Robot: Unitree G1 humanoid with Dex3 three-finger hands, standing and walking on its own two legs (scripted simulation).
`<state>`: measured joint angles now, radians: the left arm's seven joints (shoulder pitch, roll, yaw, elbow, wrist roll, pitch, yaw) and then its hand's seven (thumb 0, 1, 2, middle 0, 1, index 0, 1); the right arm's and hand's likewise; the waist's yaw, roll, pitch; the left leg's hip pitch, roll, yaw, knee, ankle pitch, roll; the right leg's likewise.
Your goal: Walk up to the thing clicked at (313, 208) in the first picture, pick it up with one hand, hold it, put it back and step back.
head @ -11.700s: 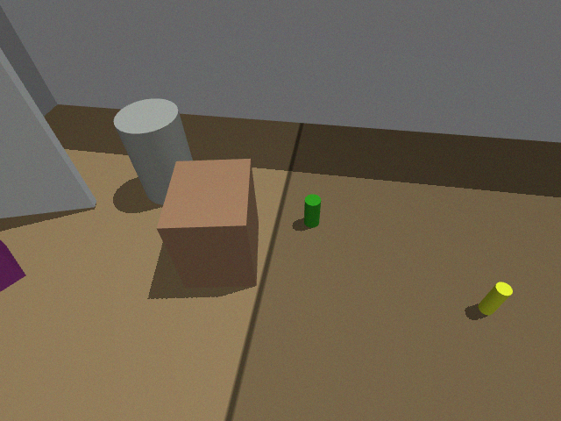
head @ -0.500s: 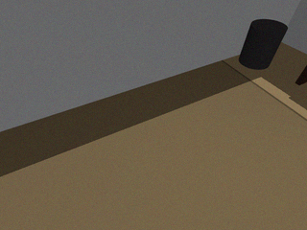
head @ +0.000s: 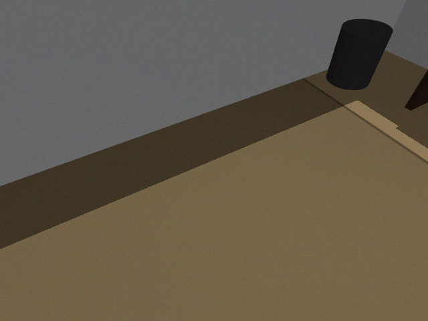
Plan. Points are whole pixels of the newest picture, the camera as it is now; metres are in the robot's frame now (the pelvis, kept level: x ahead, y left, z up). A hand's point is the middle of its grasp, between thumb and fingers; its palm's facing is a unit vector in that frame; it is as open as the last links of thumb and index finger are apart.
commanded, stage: stand
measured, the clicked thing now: out of the picture +0.19 +1.27 -0.70
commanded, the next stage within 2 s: none
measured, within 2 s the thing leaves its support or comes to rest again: neither
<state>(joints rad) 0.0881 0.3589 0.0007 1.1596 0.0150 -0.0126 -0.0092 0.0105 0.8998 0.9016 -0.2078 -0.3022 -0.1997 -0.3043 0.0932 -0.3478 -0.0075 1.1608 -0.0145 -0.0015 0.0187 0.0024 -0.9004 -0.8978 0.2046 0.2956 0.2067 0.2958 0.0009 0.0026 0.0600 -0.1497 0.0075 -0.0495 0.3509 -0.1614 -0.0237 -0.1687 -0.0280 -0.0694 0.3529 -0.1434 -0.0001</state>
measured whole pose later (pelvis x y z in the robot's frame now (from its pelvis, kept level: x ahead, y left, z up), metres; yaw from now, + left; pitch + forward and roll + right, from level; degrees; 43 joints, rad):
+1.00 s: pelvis +0.02 -0.01 +0.00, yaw +0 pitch -2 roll +0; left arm 0.09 0.35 0.00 1.15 0.01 -0.01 -0.01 0.01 0.90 0.90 -0.21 -0.30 -0.20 -0.30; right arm 0.10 -0.36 0.01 1.14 -0.01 -0.01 0.01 0.00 -0.90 -0.90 0.20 0.30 0.21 0.30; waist 0.00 0.01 0.05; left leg -0.11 0.03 -0.05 0.32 -0.18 -0.04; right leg -0.13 -0.01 -0.07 0.33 -0.16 -0.01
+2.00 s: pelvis +0.03 -0.01 +0.00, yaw -1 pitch -2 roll +0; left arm 0.10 0.35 0.00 1.14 0.01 -0.01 -0.01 0.01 0.90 0.90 -0.21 -0.30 -0.20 -0.30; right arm 0.12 -0.36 0.02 1.12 -0.01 -0.01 0.00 0.00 -0.90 -0.90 0.20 0.30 0.21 0.30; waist 0.00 0.01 0.05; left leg -0.09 0.03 -0.04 0.31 -0.19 -0.03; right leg -0.13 -0.01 -0.06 0.33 -0.17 -0.01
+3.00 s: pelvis +0.30 -0.03 -0.01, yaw +6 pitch -3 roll +2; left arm 0.21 0.35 0.07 0.81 0.01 -0.03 -0.07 0.01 0.90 0.90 -0.21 -0.30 -0.20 -0.30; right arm 0.34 -0.43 -0.04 0.84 0.00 -0.07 0.00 0.00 -0.90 -0.90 0.21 0.30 0.21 0.30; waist 0.02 0.01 0.11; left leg -0.42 0.02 -0.03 1.16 -0.40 0.04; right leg -0.26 -0.03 -0.08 0.57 -0.26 -0.05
